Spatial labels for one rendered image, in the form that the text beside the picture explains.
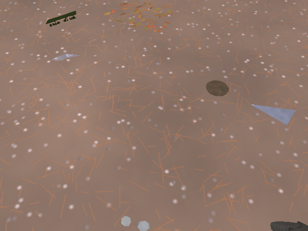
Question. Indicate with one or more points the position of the right robot hand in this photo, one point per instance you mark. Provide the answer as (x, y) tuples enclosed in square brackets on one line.
[(288, 226)]

